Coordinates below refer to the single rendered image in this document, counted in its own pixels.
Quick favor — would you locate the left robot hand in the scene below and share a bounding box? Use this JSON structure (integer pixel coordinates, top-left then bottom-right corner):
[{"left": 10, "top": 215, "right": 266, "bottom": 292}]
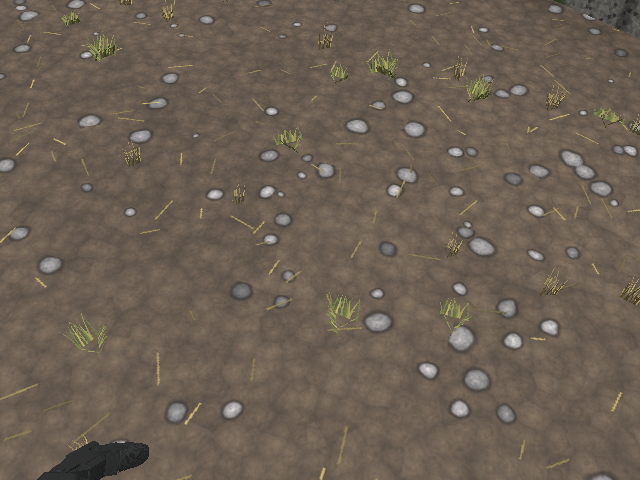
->
[{"left": 37, "top": 441, "right": 149, "bottom": 480}]

